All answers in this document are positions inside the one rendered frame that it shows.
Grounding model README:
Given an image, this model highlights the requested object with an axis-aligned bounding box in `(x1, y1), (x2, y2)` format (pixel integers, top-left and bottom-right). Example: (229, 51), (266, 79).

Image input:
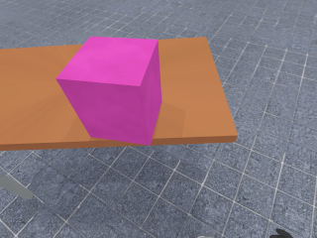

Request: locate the robot right hand
(269, 228), (293, 238)

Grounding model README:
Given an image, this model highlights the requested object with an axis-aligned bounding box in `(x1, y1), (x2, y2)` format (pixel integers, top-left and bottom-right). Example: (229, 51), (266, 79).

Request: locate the table
(0, 37), (238, 199)

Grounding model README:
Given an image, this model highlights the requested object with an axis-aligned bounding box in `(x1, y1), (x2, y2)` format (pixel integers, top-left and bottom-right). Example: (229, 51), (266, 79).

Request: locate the carton
(56, 36), (162, 146)

